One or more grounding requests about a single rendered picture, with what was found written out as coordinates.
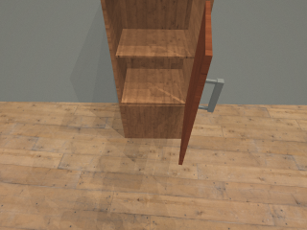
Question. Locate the cupboard door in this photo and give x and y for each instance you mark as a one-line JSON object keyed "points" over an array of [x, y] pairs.
{"points": [[201, 64]]}

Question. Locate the handle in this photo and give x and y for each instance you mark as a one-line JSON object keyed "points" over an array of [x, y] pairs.
{"points": [[219, 83]]}

